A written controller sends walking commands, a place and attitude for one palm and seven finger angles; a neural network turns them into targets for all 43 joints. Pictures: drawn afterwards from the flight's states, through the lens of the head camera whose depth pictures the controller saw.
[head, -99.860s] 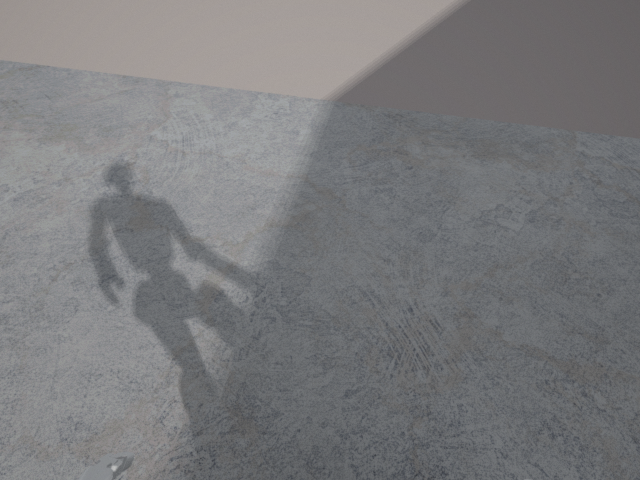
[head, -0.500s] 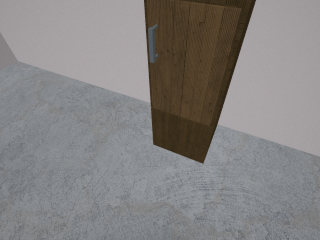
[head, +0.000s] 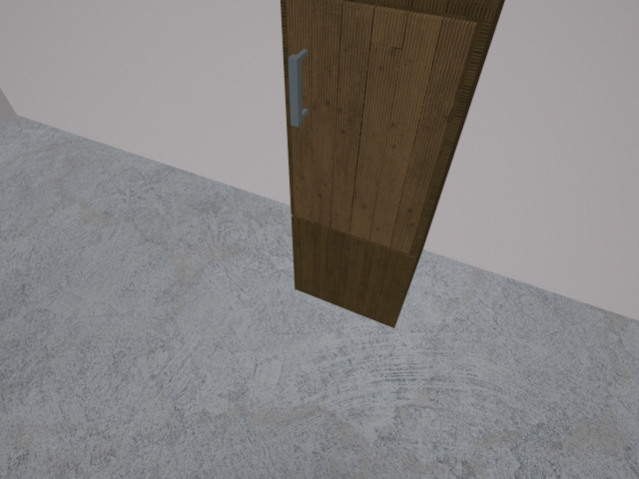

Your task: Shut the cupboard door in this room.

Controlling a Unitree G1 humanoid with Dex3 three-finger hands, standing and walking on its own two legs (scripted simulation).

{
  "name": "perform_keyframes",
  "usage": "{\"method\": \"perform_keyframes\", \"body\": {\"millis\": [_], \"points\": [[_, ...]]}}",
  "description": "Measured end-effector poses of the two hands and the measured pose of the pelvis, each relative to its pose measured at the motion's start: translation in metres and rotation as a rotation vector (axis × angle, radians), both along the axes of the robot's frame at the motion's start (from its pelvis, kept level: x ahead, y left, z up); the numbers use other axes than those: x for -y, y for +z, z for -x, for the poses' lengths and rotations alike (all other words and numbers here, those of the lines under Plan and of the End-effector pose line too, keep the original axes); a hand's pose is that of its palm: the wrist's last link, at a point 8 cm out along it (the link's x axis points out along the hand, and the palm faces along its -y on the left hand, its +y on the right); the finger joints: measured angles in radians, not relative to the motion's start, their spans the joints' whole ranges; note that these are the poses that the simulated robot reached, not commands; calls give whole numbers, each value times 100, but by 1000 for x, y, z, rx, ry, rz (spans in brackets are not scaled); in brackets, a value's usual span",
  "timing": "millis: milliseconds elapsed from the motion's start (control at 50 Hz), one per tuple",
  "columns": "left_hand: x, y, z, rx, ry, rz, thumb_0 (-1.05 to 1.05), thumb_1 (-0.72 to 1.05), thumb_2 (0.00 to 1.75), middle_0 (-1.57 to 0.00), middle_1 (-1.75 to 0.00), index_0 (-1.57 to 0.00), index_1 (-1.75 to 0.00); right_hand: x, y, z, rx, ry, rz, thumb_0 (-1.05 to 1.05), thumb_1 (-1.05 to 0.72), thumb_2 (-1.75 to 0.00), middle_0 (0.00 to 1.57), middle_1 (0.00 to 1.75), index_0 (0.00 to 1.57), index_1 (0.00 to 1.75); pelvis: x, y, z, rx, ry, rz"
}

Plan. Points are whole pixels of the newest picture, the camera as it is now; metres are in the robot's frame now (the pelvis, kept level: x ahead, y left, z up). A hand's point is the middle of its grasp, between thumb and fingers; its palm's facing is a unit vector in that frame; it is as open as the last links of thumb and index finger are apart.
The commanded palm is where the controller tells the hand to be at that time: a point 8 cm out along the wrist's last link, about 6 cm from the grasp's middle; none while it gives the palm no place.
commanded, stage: look to check the result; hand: left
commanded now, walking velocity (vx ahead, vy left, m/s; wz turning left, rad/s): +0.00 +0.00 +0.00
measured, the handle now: (299, 88) +0.85 +0.08 +0.08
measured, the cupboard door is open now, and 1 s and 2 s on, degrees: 0 0 0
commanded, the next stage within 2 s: stand and wait in 0.46 s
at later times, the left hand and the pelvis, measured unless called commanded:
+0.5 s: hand out of the picture -0.01 +0.15 -0.18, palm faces +0.04 -0.99 -0.16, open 7.4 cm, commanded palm none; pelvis +0.02 -0.01 +0.00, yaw +0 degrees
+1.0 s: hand out of the picture +0.00 +0.14 -0.17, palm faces +0.04 -0.98 -0.17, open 7.4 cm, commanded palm none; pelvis +0.03 -0.02 +0.00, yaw +0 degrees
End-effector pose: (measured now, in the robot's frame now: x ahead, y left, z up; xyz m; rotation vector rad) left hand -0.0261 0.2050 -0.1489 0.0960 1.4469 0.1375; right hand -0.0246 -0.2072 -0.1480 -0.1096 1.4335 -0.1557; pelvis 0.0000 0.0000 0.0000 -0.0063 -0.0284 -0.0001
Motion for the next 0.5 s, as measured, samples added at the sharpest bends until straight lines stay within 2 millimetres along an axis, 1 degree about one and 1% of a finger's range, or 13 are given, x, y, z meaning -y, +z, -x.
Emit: {"method": "perform_keyframes", "body": {"millis": [240,500], "points": [[-6,5,-2,-23,4,-31,0,90,90,-20,-29,-20,-30,0,-2,-8,-8,1,-14,0,-91,-90,20,30,19,30,3,1,-8,-1,-4,-3],[6,3,-11,-15,5,-12,0,90,90,-20,-29,-20,-30,10,0,-23,7,12,2,0,-91,-90,20,30,19,30,8,1,-15,0,-4,-5]]}}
